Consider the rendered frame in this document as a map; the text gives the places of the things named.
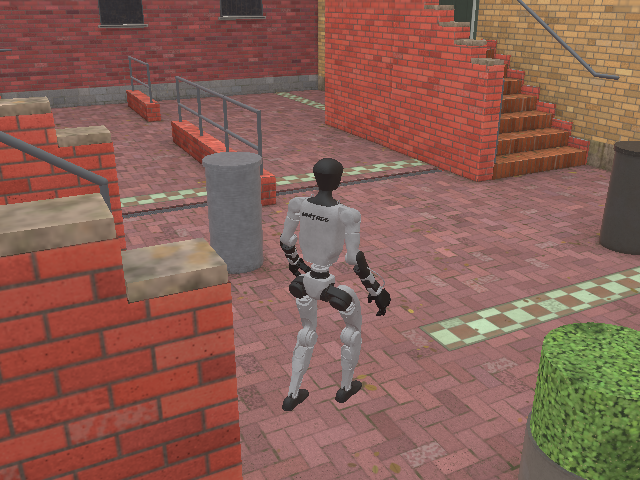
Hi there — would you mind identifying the left robot forearm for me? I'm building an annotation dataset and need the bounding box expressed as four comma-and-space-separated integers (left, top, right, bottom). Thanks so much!
280, 234, 300, 265

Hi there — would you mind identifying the right robot forearm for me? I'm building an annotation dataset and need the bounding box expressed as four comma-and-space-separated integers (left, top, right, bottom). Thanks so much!
353, 251, 382, 296

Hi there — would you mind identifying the right robot upper arm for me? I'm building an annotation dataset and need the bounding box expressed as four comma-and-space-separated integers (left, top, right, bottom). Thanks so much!
339, 206, 361, 265

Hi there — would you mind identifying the robot torso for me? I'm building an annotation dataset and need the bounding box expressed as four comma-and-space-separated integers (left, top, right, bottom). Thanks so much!
299, 194, 345, 302

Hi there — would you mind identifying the right robot hand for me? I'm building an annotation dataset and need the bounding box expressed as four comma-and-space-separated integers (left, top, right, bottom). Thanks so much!
367, 288, 391, 316

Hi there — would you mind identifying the left robot upper arm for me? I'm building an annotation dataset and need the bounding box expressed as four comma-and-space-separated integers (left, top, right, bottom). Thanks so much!
280, 197, 310, 247

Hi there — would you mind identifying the left robot hand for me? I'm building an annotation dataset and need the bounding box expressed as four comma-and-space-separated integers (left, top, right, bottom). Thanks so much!
289, 258, 311, 277

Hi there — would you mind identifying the robot right thigh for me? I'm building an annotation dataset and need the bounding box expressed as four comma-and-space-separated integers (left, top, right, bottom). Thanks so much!
326, 285, 362, 347

